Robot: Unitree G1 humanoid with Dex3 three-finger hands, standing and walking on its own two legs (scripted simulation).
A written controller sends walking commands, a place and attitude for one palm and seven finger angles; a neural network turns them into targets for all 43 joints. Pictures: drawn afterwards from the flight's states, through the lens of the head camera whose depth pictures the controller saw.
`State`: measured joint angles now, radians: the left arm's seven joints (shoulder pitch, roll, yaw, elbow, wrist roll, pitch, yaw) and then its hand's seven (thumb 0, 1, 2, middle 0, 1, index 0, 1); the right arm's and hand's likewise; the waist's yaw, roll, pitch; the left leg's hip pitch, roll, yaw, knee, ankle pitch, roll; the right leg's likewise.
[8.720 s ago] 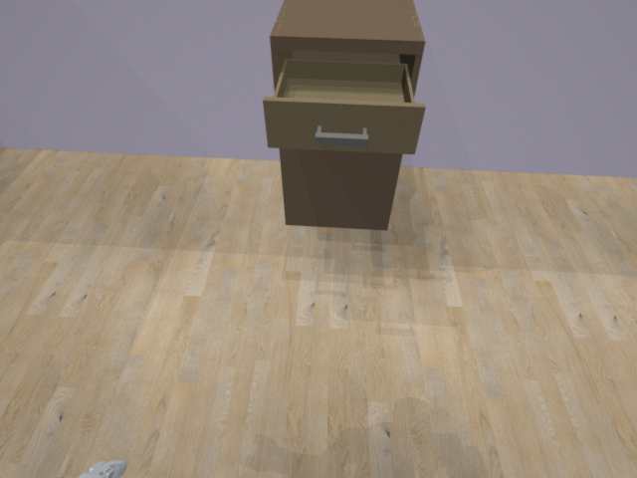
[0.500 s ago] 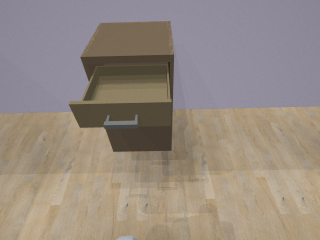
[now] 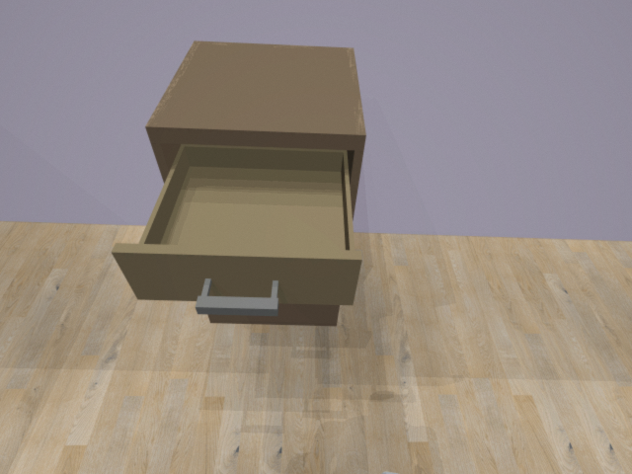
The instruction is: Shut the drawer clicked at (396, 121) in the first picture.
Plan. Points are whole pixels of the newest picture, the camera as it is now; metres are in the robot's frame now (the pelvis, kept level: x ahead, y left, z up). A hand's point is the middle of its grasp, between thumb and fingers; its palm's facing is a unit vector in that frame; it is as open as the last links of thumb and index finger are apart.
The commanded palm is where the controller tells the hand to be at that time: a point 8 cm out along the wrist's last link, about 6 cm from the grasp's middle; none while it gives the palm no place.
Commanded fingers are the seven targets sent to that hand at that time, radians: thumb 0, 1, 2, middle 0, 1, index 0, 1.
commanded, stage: take the last steps up to it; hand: left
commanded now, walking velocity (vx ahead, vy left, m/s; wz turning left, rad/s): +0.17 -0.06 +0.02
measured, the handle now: (239, 295) +0.40 +0.16 -0.08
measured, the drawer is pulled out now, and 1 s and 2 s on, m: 0.30 0.30 0.30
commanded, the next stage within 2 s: come to a stop and stand still in 0.08 s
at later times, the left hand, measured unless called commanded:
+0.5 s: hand out of the picture +0.14 +0.15 -0.16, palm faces +0.06 -0.97 -0.25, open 7.3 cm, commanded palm none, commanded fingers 0.00 0.90 0.90 -0.20 -0.30 -0.20 -0.30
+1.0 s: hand out of the picture +0.08 +0.15 -0.17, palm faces +0.02 -0.98 -0.22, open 7.4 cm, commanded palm none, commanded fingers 0.00 0.90 0.90 -0.20 -0.30 -0.20 -0.30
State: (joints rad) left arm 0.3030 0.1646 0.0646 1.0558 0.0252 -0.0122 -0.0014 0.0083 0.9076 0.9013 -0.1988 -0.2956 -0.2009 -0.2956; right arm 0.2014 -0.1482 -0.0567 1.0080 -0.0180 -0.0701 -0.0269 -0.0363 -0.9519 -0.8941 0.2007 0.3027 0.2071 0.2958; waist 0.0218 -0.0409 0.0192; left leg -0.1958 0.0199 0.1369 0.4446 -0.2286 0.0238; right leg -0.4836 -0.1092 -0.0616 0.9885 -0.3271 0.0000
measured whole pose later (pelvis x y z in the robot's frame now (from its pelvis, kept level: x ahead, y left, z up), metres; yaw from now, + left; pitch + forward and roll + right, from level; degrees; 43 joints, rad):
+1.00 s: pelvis +0.08 -0.03 +0.00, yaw +0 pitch -1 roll +1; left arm 0.28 0.16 0.01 1.12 0.01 0.01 0.02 0.01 0.91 0.90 -0.20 -0.30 -0.20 -0.30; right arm 0.20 -0.17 -0.04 1.09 -0.01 0.02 -0.04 -0.01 -0.93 -0.89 0.20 0.30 0.21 0.30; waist -0.01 0.02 0.03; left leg -0.25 0.03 0.04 0.44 -0.18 -0.02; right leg -0.11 0.00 -0.02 0.45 -0.32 -0.02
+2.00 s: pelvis +0.13 -0.05 +0.00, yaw +1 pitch -1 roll +1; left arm 0.32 0.13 0.01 1.15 0.01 -0.01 0.04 0.00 0.90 0.90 -0.20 -0.30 -0.20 -0.30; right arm 0.25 -0.15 0.00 1.14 -0.01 0.00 -0.06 0.00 -0.92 -0.89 0.20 0.30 0.20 0.30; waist 0.01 -0.02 0.04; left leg -0.16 0.04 0.02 0.42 -0.24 -0.04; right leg 0.00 0.01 -0.04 0.38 -0.36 -0.03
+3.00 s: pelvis +0.07 -0.03 -0.05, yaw +0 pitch +11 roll +0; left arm 0.46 0.14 0.15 0.13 -0.20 -0.46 -0.12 0.01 0.91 0.90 -0.28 -0.41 -0.33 -0.43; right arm 0.17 -0.21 -0.06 0.68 0.00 -0.23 -0.01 0.01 -0.90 -0.89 0.20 0.30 0.21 0.30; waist -0.02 -0.01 -0.16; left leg -0.74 0.03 0.03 0.90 -0.35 -0.01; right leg -0.60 -0.01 -0.04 0.94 -0.53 -0.02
